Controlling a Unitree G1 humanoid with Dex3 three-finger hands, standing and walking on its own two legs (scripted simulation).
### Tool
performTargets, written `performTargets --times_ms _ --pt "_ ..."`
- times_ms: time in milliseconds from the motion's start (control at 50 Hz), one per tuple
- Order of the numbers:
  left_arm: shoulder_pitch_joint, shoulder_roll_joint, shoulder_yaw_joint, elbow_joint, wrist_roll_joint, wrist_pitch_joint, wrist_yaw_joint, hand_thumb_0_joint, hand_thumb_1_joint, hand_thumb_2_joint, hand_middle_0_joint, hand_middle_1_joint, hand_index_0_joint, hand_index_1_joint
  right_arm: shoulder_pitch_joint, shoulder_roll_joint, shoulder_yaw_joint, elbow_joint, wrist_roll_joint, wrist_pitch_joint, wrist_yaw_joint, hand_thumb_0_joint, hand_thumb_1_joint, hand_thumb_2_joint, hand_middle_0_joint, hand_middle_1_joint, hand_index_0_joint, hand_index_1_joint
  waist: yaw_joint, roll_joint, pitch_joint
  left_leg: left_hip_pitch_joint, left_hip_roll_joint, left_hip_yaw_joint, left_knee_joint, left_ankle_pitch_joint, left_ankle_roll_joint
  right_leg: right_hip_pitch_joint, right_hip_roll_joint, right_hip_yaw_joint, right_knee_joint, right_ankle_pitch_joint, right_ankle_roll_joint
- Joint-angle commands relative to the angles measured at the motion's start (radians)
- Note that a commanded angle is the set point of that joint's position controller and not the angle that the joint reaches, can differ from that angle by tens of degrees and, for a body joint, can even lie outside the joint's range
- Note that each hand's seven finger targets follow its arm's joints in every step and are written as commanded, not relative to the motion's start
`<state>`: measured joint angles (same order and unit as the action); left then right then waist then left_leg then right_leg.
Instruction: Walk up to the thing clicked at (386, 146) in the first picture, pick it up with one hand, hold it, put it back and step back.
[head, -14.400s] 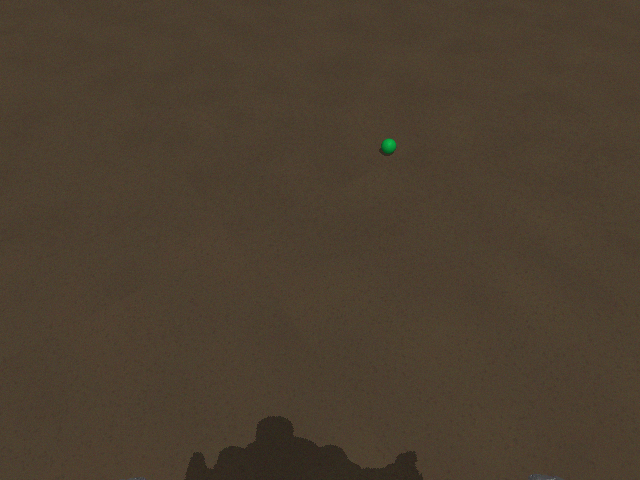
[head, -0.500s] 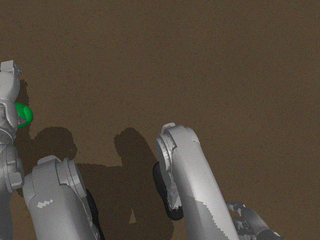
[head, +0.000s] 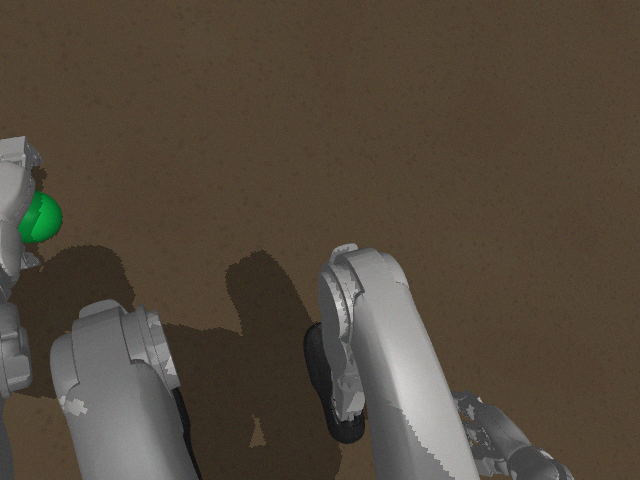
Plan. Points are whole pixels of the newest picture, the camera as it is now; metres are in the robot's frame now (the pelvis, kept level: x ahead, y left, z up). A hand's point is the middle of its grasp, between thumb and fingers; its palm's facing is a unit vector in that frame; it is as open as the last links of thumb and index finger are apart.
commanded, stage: rest palm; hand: left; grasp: from above
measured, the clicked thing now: (30, 216) +0.46 +0.30 -0.27
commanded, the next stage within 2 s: close in 0.54 s
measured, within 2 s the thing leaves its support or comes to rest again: neither
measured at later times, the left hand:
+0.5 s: hand (24, 220) +0.45 +0.29 -0.24, palm faces -0.45 -0.15 -0.88, open 14.1 cm
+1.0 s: hand (25, 222) +0.45 +0.29 -0.25, palm faces -0.43 -0.15 -0.89, open 12.8 cm
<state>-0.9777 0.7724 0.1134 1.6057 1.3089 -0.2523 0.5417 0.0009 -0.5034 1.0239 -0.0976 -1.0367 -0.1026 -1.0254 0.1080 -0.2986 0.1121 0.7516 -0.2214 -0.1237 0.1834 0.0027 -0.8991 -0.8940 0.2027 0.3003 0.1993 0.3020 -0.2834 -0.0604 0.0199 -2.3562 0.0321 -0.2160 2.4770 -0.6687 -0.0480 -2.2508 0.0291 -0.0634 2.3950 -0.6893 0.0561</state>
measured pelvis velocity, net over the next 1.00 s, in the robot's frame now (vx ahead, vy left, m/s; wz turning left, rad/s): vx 0.00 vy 0.01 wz -0.07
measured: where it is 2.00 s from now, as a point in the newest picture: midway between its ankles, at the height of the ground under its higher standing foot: (261, 430)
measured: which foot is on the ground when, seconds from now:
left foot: down 0.00-1.00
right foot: down 0.00-1.00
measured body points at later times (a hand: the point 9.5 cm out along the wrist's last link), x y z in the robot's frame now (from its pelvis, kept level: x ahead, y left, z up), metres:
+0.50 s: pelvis +0.00 +0.00 -0.01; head +0.27 +0.09 +0.34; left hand +0.47 +0.30 -0.19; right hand +0.02 -0.26 -0.10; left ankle +0.08 +0.14 -0.28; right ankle +0.10 -0.13 -0.28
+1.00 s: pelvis +0.00 +0.01 -0.02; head +0.27 +0.10 +0.33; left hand +0.47 +0.30 -0.20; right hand +0.04 -0.26 -0.08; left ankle +0.08 +0.14 -0.28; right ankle +0.10 -0.13 -0.28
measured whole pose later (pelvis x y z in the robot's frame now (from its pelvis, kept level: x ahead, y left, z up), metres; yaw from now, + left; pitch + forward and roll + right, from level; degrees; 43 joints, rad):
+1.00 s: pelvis +0.00 +0.01 -0.02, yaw -4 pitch +27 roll -12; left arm -1.01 0.93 0.17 1.76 1.28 -0.23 0.65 0.00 -0.35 1.01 -0.21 -0.97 -0.19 -0.98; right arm 0.08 -0.34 0.22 0.75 -0.31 -0.25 0.28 0.00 -0.90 -0.90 0.20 0.30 0.20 0.30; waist -0.35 -0.11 0.14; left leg -2.36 0.04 -0.28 2.57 -0.71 -0.04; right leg -2.24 0.06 -0.11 2.43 -0.69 0.08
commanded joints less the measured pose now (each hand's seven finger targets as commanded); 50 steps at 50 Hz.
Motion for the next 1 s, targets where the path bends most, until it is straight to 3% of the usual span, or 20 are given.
performTargets --times_ms 0,20,60,120,140,200,220,240,260,280,300,340,360,520,540,560,620,640,740,980 --pt "-0.318 0.253 0.045 -0.065 0.004 0.029 0.09 0.0 -0.509 1.041 -0.083 -1.011 -0.074 -1.02 0.206 -0.27 -0.062 0.019 -0.024 -0.018 0.011 0.0 -0.894 -0.899 0.2 0.3 0.2 0.3 -0.048 0.387 -0.602 0.513 -0.011 0.143 -0.215 0.148 0.058 0.268 0.031 -0.148 -0.221 0.233 -0.073" --pt "-0.324 0.232 0.024 -0.024 -0.005 0.035 0.094 0.0 -0.514 1.026 -0.076 -1.007 -0.069 -1.014 0.191 -0.265 -0.059 0.017 -0.028 -0.026 0.015 0.0 -0.894 -0.899 0.2 0.3 0.2 0.3 -0.062 0.377 -0.583 0.493 -0.01 0.143 -0.206 0.117 0.059 0.251 0.033 -0.146 -0.221 0.21 -0.076" --pt "-0.317 0.278 0.053 -0.02 -0.002 0.045 0.098 0.0 -0.511 1.021 -0.072 -1.013 -0.068 -1.016 0.198 -0.285 -0.056 0.015 -0.04 -0.037 0.022 0.0 -0.894 -0.898 0.2 0.3 0.2 0.3 -0.066 0.383 -0.58 0.501 -0.011 0.141 -0.206 0.117 0.06 0.266 0.033 -0.153 -0.221 0.21 -0.073" --pt "-0.272 0.332 0.085 -0.027 -0.015 0.052 0.102 0.0 -0.507 1.016 -0.073 -1.014 -0.07 -1.016 0.186 -0.293 -0.051 0.01 -0.043 -0.042 0.027 0.0 -0.895 -0.899 0.2 0.3 0.2 0.3 -0.041 0.405 -0.62 0.496 -0.005 0.138 -0.198 0.128 0.06 0.305 0.039 -0.147 -0.219 0.22 -0.076" --pt "-0.28 0.299 0.065 -0.024 -0.011 0.057 0.096 0.0 -0.516 1.032 -0.075 -1.02 -0.068 -1.025 0.191 -0.292 -0.042 0.001 -0.051 -0.046 0.032 0.0 -0.896 -0.9 0.2 0.3 0.2 0.3 -0.058 0.392 -0.618 0.502 -0.009 0.139 -0.19 0.148 0.062 0.307 0.036 -0.155 -0.208 0.243 -0.071" --pt "-0.261 0.335 0.097 -0.043 -0.034 0.053 0.092 0.0 -0.531 1.023 -0.07 -1.014 -0.061 -1.022 0.205 -0.294 -0.042 0.015 -0.056 -0.049 0.038 0.0 -0.898 -0.9 0.2 0.3 0.199 0.3 -0.056 0.398 -0.636 0.492 -0.004 0.129 -0.187 0.165 0.063 0.34 0.042 -0.153 -0.208 0.264 -0.071" --pt "-0.271 0.316 0.082 -0.019 -0.036 0.053 0.085 0.0 -0.527 1.005 -0.064 -1.013 -0.06 -1.016 0.201 -0.287 -0.034 0.015 -0.056 -0.055 0.043 0.0 -0.899 -0.901 0.2 0.3 0.2 0.3 -0.075 0.391 -0.596 0.482 -0.004 0.127 -0.176 0.153 0.062 0.312 0.038 -0.161 -0.194 0.255 -0.071" --pt "-0.27 0.314 0.07 -0.044 -0.039 0.048 0.079 0.0 -0.539 0.996 -0.062 -0.998 -0.055 -1.004 0.196 -0.291 -0.035 0.013 -0.062 -0.056 0.045 0.0 -0.897 -0.9 0.2 0.3 0.2 0.3 -0.069 0.399 -0.608 0.479 -0.002 0.128 -0.173 0.156 0.064 0.33 0.044 -0.153 -0.207 0.26 -0.069" --pt "-0.267 0.349 0.093 -0.05 -0.047 0.043 0.081 0.0 -0.542 1.01 -0.066 -1.001 -0.054 -1.011 0.202 -0.291 -0.025 0.018 -0.062 -0.055 0.046 0.0 -0.898 -0.901 0.2 0.3 0.2 0.3 -0.07 0.384 -0.613 0.466 -0.001 0.124 -0.167 0.159 0.067 0.348 0.044 -0.156 -0.207 0.264 -0.067" --pt "-0.27 0.325 0.074 -0.046 -0.052 0.038 0.074 0.0 -0.539 0.993 -0.064 -0.994 -0.057 -1.0 0.206 -0.301 -0.029 0.012 -0.058 -0.061 0.048 0.0 -0.898 -0.901 0.2 0.3 0.2 0.3 -0.078 0.383 -0.593 0.464 -0.005 0.126 -0.165 0.153 0.066 0.333 0.04 -0.158 -0.201 0.257 -0.068" --pt "-0.24 0.354 0.1 -0.067 -0.054 0.03 0.077 0.0 -0.544 1.004 -0.064 -1.0 -0.053 -1.009 0.212 -0.302 -0.028 0.022 -0.061 -0.058 0.047 0.0 -0.898 -0.901 0.2 0.3 0.2 0.3 -0.064 0.395 -0.621 0.482 0.001 0.121 -0.17 0.18 0.064 0.365 0.045 -0.16 -0.205 0.282 -0.067" --pt "-0.223 0.34 0.087 -0.049 -0.053 0.023 0.075 0.0 -0.55 1.033 -0.068 -0.992 -0.049 -1.01 0.206 -0.29 -0.015 0.02 -0.061 -0.059 0.05 0.0 -0.897 -0.901 0.2 0.3 0.2 0.3 -0.063 0.385 -0.625 0.477 0.003 0.119 -0.156 0.19 0.064 0.366 0.046 -0.16 -0.197 0.295 -0.066" --pt "-0.24 0.328 0.071 -0.051 -0.048 0.018 0.074 0.0 -0.542 1.036 -0.069 -1.003 -0.054 -1.018 0.214 -0.295 -0.016 0.022 -0.068 -0.061 0.055 0.0 -0.897 -0.901 0.2 0.3 0.2 0.3 -0.082 0.388 -0.615 0.482 0.002 0.119 -0.148 0.195 0.064 0.369 0.046 -0.161 -0.19 0.306 -0.064" --pt "-0.198 0.368 0.097 -0.022 -0.035 -0.007 0.108 0.0 -0.545 1.114 -0.092 -1.009 -0.056 -1.045 0.197 -0.312 -0.003 0.016 -0.072 -0.072 0.065 0.0 -0.897 -0.902 0.2 0.3 0.2 0.3 -0.063 0.388 -0.565 0.462 0.005 0.106 -0.159 0.148 0.061 0.346 0.055 -0.176 -0.196 0.251 -0.069" --pt "-0.213 0.367 0.094 -0.016 -0.026 -0.005 0.115 0.0 -0.543 1.12 -0.092 -1.008 -0.055 -1.045 0.203 -0.314 -0.001 0.017 -0.076 -0.072 0.068 0.0 -0.896 -0.901 0.2 0.3 0.2 0.3 -0.074 0.39 -0.56 0.461 0.005 0.105 -0.157 0.148 0.061 0.34 0.055 -0.179 -0.191 0.254 -0.068" --pt "-0.246 0.326 0.053 -0.018 -0.027 -0.005 0.114 0.0 -0.545 1.109 -0.091 -1.007 -0.055 -1.042 0.183 -0.316 -0.003 0.004 -0.076 -0.08 0.071 0.0 -0.897 -0.902 0.2 0.3 0.2 0.3 -0.086 0.391 -0.545 0.459 0.004 0.106 -0.155 0.13 0.06 0.315 0.054 -0.182 -0.185 0.24 -0.068" --pt "-0.241 0.34 0.068 -0.021 -0.029 0.0 0.133 0.0 -0.547 1.111 -0.093 -0.998 -0.053 -1.037 0.182 -0.327 -0.003 0.007 -0.076 -0.09 0.073 0.0 -0.897 -0.902 0.2 0.3 0.2 0.3 -0.08 0.406 -0.552 0.476 0.007 0.099 -0.165 0.143 0.056 0.325 0.058 -0.187 -0.193 0.248 -0.068" --pt "-0.235 0.365 0.087 0.023 -0.024 0.005 0.141 0.0 -0.482 1.098 -0.121 -0.998 -0.089 -1.03 0.191 -0.327 0.003 0.017 -0.081 -0.093 0.077 0.0 -0.89 -0.897 0.2 0.299 0.2 0.299 -0.089 0.389 -0.532 0.473 0.007 0.096 -0.157 0.14 0.057 0.311 0.055 -0.196 -0.181 0.247 -0.067" --pt "-0.25 0.364 0.079 0.04 -0.019 0.022 0.156 0.0 -0.37 1.069 -0.192 -0.987 -0.169 -1.01 0.182 -0.338 0.006 0.015 -0.088 -0.103 0.082 0.0 -0.89 -0.897 0.2 0.299 0.2 0.299 -0.099 0.388 -0.533 0.464 0.01 0.096 -0.151 0.143 0.059 0.332 0.06 -0.187 -0.194 0.256 -0.062" --pt "-0.251 0.376 0.057 0.038 -0.036 0.019 0.143 0.0 -0.296 0.93 -0.219 -0.972 -0.227 -0.963 0.155 -0.341 0.026 0.011 -0.087 -0.13 0.094 0.0 -0.895 -0.9 0.2 0.299 0.2 0.299 -0.104 0.419 -0.536 0.495 0.014 0.085 -0.155 0.16 0.053 0.355 0.063 -0.202 -0.185 0.272 -0.064"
